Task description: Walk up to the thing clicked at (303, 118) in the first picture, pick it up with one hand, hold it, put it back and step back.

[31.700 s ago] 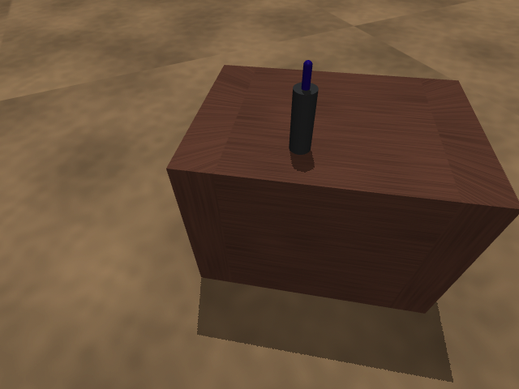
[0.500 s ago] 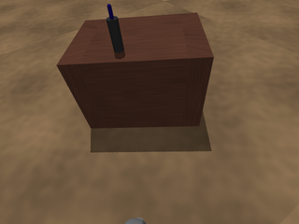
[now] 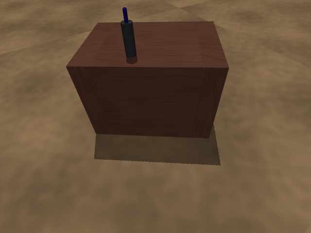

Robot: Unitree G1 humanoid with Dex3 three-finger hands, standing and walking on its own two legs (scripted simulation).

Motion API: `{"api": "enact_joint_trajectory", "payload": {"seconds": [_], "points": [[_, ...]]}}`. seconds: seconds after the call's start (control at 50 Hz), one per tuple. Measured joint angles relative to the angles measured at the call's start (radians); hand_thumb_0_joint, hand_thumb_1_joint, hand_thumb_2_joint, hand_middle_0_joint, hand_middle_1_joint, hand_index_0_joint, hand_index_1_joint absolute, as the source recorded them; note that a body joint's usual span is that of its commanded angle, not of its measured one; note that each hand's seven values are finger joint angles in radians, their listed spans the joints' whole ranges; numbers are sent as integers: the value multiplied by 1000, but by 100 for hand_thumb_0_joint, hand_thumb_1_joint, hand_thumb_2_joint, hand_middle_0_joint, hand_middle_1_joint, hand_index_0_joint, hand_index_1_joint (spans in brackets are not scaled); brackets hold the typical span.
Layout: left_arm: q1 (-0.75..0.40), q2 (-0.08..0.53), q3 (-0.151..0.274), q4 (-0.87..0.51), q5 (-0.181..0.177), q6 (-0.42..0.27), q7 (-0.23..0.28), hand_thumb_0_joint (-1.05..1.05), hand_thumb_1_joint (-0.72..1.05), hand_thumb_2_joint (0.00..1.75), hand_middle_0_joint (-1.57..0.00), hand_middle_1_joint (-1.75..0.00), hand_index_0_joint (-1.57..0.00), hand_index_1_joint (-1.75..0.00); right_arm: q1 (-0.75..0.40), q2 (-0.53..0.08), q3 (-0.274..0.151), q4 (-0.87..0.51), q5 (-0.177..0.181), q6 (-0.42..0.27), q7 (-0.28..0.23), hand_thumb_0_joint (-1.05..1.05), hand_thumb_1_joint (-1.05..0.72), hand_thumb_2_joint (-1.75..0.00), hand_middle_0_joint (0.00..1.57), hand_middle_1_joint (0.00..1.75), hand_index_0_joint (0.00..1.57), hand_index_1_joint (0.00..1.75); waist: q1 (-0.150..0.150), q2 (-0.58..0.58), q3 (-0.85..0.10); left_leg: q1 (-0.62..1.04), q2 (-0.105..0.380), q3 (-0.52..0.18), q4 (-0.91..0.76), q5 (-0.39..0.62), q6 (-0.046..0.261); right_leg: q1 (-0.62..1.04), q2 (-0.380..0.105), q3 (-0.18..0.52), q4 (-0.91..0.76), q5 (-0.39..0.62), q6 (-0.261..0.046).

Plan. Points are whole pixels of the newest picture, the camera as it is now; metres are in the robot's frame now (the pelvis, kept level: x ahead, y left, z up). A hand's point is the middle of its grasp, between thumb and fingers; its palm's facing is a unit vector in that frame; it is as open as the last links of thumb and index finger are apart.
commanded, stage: step back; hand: left
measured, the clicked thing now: (128, 33) +1.12 +0.19 +0.02
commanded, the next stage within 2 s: stand in 0.46 s
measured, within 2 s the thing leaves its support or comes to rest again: neither
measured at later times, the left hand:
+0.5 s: hand out of the picture +0.12 +0.30 -0.14, palm faces +0.02 -0.93 -0.36, open 7.4 cm
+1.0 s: hand out of the picture +0.09 +0.28 -0.14, palm faces -0.03 -0.94 -0.34, open 7.4 cm
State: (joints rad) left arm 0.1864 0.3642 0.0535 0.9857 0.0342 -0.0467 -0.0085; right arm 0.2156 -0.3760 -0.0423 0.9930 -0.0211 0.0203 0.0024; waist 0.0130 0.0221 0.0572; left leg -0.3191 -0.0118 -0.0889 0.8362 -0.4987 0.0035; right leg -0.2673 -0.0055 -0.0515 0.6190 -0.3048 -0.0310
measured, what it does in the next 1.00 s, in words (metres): steps on the spot: left foot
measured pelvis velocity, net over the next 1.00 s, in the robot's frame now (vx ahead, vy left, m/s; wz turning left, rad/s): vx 0.02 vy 0.02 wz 0.00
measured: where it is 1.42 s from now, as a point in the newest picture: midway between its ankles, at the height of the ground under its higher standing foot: outside the picture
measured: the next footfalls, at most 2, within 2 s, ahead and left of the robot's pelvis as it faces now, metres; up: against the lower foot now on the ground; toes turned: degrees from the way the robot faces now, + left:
left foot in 0.16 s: +0.09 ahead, +0.15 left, +0.00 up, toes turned +1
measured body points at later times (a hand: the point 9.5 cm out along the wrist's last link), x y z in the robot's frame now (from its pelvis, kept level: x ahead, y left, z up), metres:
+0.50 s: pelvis +0.03 +0.03 +0.01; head +0.05 +0.04 +0.46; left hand +0.12 +0.35 -0.12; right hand +0.16 -0.26 -0.11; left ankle +0.05 +0.15 -0.73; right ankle +0.02 -0.11 -0.73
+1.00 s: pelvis +0.02 +0.02 +0.02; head +0.02 +0.02 +0.47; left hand +0.09 +0.33 -0.11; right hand +0.09 -0.28 -0.11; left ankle +0.05 +0.15 -0.73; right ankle +0.02 -0.11 -0.73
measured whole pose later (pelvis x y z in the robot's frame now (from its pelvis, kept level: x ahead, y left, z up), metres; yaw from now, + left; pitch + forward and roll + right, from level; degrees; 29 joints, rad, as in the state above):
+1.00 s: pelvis +0.02 +0.02 +0.02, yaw +0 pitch -3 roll +0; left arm 0.11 0.35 -0.01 1.16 0.01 -0.02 -0.01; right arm 0.10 -0.35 -0.01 1.15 -0.01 -0.01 0.02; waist 0.00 0.00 0.05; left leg -0.13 0.02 0.01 0.32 -0.13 -0.01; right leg -0.10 -0.03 -0.04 0.33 -0.18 0.02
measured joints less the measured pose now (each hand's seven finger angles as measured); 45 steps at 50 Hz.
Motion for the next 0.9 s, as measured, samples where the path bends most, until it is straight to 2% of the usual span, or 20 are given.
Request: {"api": "enact_joint_trajectory", "payload": {"seconds": [0.04,0.1,0.14,0.16,0.18,0.28,0.52,0.68,0.9], "points": [[-7,-15,-8,-3,-1,-5,2,0,90,90,-20,-30,-21,-30,-8,-8,0,6,3,-6,-1,0,-90,-89,20,30,20,30,7,4,5,-22,-3,7,14,8,2,13,-9,-1,-17,1,5],[-18,-21,-16,0,-2,-3,1,0,90,90,-20,-30,-21,-30,-20,-13,0,13,1,-14,1,0,-90,-89,20,30,20,30,10,2,12,-16,16,39,-70,42,-1,21,-24,-4,-20,-7,15],[-27,-17,-20,3,-8,6,2,0,90,90,-20,-30,-21,-30,-29,-12,-1,19,-2,-20,1,0,-90,-89,20,30,20,30,6,-4,17,19,26,68,-194,127,0,17,-36,-6,2,-25,24],[-32,-14,-22,4,-13,11,3,0,90,90,-20,-30,-21,-30,-35,-11,-2,23,-5,-24,0,0,-90,-89,20,30,20,30,3,-6,21,34,26,73,-243,224,-5,13,-41,-8,20,-37,30],[-39,-9,-23,7,-17,17,6,0,90,90,-20,-30,-21,-30,-45,-5,-4,31,-8,-25,-3,0,-90,-89,20,30,20,30,5,-18,29,41,18,82,-248,250,-12,12,-50,0,34,-47,37],[-58,6,-26,43,-28,32,11,0,90,90,-20,-30,-21,-30,-89,25,16,59,-3,-18,2,0,-90,-89,20,30,20,30,9,-22,21,47,38,90,-230,206,-15,45,-30,7,-24,-27,47],[-109,13,-39,109,-31,26,11,0,90,90,-20,-30,-20,-29,-183,54,36,95,7,-28,7,0,-90,-89,21,30,20,30,11,-33,11,125,28,106,-363,263,-5,125,-38,18,-170,43,62],[-109,-6,-55,148,-27,26,3,0,90,90,-20,-30,-20,-29,-187,45,38,114,11,-39,9,0,-90,-89,21,30,20,30,4,-29,7,180,23,110,-467,321,-6,172,-40,19,-259,94,64],[-86,-13,-59,171,-22,25,-1,0,90,90,-20,-30,-20,-30,-142,31,35,151,10,-29,12,0,-90,-89,20,30,20,30,-9,-25,-4,191,29,106,-513,358,-14,178,-33,15,-292,123,55]]}}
